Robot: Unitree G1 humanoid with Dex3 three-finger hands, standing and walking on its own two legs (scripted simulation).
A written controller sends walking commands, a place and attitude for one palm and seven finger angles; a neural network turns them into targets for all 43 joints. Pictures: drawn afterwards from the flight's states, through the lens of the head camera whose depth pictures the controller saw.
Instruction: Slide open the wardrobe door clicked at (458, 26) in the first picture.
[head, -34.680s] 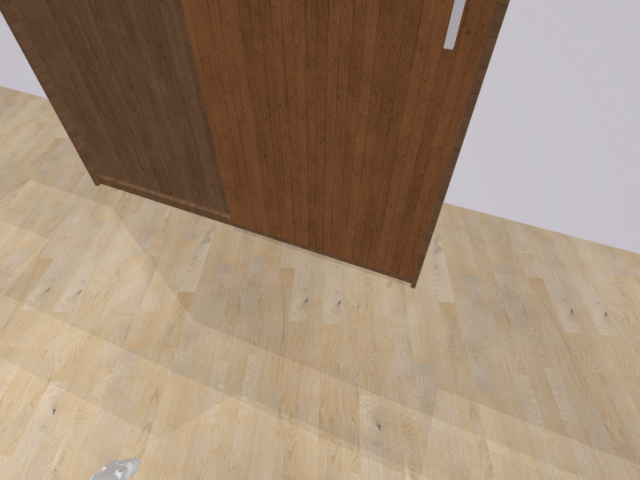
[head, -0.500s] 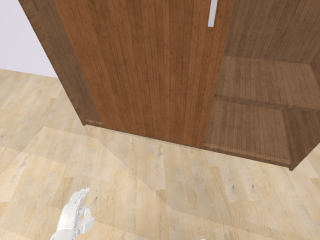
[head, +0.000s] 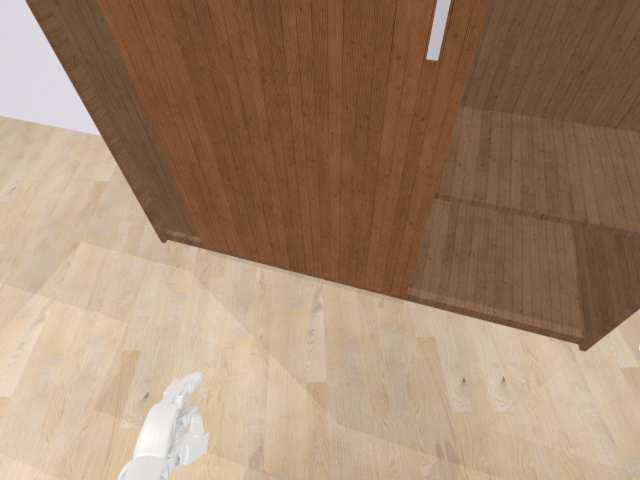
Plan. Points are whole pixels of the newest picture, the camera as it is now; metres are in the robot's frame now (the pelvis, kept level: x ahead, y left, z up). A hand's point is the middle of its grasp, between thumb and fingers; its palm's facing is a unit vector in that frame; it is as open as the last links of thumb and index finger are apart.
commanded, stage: stop stepping back and stand still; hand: right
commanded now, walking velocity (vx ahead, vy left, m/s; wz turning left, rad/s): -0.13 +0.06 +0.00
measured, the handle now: out of the picture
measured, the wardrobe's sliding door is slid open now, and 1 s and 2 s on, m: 0.58 0.58 0.58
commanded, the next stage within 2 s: let the arm hang, fingers relaxed in 0.10 s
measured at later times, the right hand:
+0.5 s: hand out of the picture +0.00 -0.18 -0.17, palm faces +0.03 +0.99 -0.16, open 7.1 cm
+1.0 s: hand out of the picture -0.08 -0.24 -0.17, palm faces +0.04 +0.97 -0.25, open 7.3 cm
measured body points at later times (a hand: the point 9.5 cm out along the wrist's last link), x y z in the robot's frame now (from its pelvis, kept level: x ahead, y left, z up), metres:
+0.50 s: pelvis -0.06 +0.00 -0.01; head -0.06 -0.03 +0.44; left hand +0.02 +0.25 -0.13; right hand +0.00 -0.23 -0.16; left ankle -0.07 +0.12 -0.73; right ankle +0.00 -0.11 -0.73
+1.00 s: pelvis -0.08 -0.04 +0.00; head -0.08 -0.04 +0.45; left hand -0.06 +0.20 -0.15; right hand -0.08 -0.29 -0.15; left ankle -0.07 +0.12 -0.73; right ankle +0.00 -0.11 -0.73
